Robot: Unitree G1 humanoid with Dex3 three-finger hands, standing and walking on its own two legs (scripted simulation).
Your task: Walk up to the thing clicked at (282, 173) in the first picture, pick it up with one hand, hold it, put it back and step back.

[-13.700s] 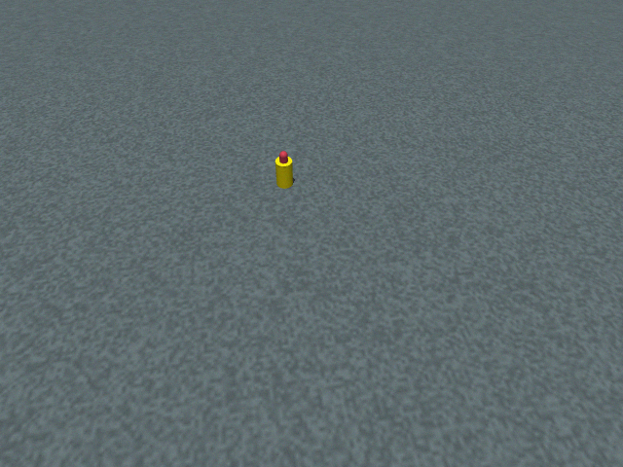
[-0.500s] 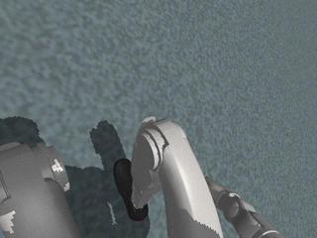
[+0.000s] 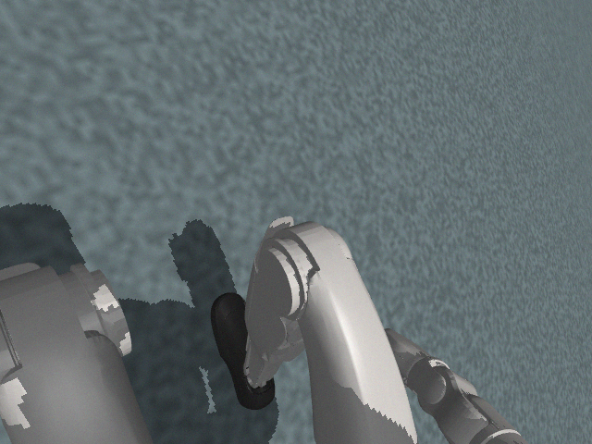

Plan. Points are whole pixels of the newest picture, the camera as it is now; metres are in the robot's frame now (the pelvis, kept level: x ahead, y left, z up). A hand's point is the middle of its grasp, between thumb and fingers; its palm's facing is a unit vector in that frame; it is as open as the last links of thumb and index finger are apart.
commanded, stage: settle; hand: left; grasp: from the side
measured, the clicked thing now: out of the picture +0.45 +0.33 -0.20
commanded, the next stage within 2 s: lift in 1.72 s
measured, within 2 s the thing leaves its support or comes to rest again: leaves its support in 0.16 s
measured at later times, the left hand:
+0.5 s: hand out of the picture +0.41 +0.36 -0.07, palm faces +0.43 -0.90 -0.07, open 11.0 cm
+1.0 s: hand out of the picture +0.41 +0.35 +0.00, palm faces +0.43 -0.90 -0.07, open 11.0 cm
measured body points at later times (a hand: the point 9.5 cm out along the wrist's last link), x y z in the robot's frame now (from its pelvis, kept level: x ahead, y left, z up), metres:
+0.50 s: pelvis +0.00 -0.01 +0.03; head +0.21 +0.16 +0.39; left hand +0.38 +0.41 -0.06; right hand +0.18 -0.24 -0.04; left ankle +0.07 +0.13 -0.26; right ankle +0.14 -0.12 -0.26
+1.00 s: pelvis +0.02 -0.02 +0.06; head +0.23 +0.10 +0.44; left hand +0.38 +0.39 +0.00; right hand +0.19 -0.26 -0.05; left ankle +0.07 +0.13 -0.26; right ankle +0.14 -0.13 -0.26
